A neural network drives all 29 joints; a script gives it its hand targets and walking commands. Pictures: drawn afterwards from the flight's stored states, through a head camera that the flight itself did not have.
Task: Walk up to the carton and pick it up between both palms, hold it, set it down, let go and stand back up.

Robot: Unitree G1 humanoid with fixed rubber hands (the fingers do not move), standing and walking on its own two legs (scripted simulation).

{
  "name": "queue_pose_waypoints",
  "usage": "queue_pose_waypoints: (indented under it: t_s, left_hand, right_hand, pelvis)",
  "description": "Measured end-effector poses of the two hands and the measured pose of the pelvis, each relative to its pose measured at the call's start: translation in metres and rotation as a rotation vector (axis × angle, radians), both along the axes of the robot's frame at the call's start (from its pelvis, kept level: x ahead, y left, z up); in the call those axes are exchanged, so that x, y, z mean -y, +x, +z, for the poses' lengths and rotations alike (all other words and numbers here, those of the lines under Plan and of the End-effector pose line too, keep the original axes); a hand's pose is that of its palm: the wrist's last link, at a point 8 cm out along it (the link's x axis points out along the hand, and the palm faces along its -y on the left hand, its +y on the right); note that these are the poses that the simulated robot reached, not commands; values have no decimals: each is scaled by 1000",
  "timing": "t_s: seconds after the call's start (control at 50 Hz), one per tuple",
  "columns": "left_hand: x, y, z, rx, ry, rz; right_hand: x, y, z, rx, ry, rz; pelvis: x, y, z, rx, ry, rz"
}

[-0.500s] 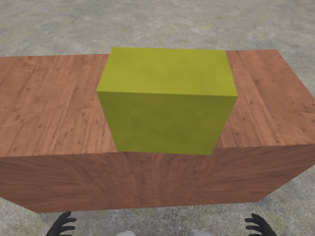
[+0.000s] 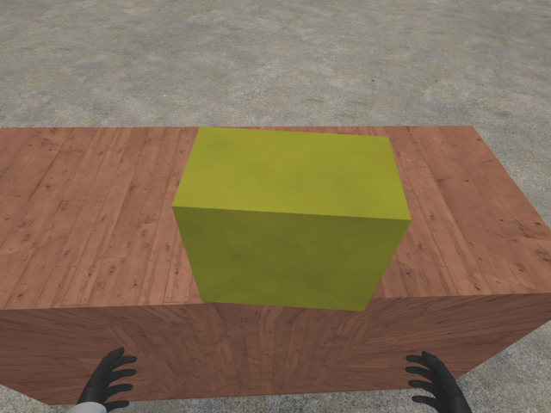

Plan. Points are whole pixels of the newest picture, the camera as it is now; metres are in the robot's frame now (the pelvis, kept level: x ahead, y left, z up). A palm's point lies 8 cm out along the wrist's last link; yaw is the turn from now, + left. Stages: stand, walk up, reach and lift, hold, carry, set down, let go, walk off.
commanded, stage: reach and lift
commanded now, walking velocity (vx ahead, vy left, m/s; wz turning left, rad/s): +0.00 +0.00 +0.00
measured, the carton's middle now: (287, 225) +0.39 +0.00 +0.05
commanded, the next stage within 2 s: none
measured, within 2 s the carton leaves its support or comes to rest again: neither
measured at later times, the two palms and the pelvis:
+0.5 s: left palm (102, 379) +0.18 +0.25 -0.02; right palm (459, 380) +0.18 -0.24 -0.02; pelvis +0.02 +0.01 +0.01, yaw -1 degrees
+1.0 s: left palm (92, 361) +0.19 +0.25 +0.03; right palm (462, 362) +0.19 -0.22 +0.03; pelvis -0.01 +0.01 +0.01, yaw -1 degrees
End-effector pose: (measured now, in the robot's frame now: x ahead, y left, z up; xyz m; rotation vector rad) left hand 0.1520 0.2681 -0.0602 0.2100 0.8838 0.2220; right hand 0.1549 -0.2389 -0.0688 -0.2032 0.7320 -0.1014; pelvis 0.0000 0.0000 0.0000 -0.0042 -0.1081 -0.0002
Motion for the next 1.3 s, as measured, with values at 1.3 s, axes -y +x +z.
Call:
queue_pose_waypoints:
  t_s: [1.3]
  left_hand:
    - [24, 85, 128, 628, -137, -89]
  right_hand:
    - [-8, 77, 124, 511, 151, -56]
  pelvis:
    - [-17, 4, 8, -38, 0, -21]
